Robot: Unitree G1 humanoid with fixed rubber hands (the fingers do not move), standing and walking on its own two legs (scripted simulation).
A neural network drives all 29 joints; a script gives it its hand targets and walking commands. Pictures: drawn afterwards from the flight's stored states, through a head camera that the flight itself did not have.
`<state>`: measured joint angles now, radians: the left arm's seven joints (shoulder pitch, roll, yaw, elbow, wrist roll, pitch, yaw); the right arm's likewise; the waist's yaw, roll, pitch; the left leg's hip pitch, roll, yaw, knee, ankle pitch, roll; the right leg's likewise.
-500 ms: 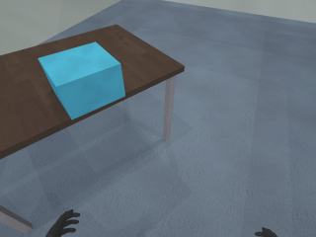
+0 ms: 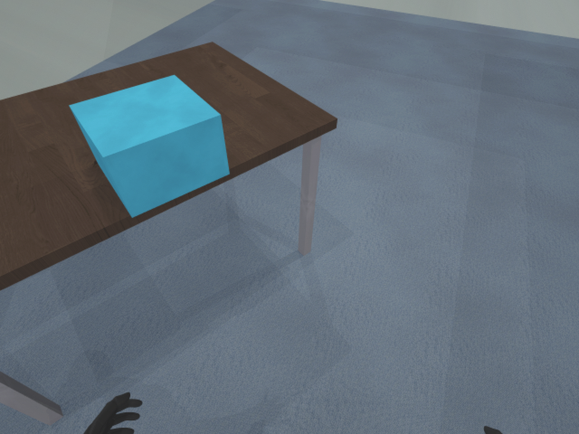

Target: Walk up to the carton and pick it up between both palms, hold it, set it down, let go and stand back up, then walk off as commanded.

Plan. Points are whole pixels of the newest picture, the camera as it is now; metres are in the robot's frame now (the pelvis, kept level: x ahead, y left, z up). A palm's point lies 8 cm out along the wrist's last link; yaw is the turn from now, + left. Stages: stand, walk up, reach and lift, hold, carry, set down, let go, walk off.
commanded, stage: stand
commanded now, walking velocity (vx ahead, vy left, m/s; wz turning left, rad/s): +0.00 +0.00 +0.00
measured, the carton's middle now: (154, 141) +0.74 +0.34 -0.01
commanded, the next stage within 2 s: walk up in 0.40 s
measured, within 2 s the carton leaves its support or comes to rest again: neither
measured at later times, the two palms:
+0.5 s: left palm out of the picture +0.11 +0.28 -0.08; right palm out of the picture +0.08 -0.30 -0.10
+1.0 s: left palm out of the picture +0.07 +0.41 -0.08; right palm (472, 430) +0.18 -0.24 -0.08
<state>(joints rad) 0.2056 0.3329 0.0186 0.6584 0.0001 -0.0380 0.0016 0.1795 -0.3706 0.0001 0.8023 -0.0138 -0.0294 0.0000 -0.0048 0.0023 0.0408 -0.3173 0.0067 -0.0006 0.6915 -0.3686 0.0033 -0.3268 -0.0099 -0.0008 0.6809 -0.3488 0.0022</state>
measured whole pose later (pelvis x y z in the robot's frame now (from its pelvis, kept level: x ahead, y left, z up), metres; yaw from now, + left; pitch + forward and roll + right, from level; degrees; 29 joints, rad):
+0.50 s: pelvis -0.01 +0.00 +0.01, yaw +0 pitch +0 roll +0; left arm 0.21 0.33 0.02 0.74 0.00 -0.04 0.00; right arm 0.18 -0.37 0.00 0.89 -0.01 -0.03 0.00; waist -0.01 0.00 0.04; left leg -0.32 0.01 0.00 0.61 -0.30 0.00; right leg -0.33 -0.01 0.00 0.60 -0.28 0.00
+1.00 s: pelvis +0.05 +0.07 +0.00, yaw +16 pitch -3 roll +0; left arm 0.23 0.46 0.09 0.75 0.00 -0.01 -0.06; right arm 0.33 -0.47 0.00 0.83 -0.01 -0.07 0.06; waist -0.02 -0.04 0.03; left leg -0.34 -0.01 -0.03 0.70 -0.33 0.03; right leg -0.43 -0.08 -0.03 1.11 -0.45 -0.01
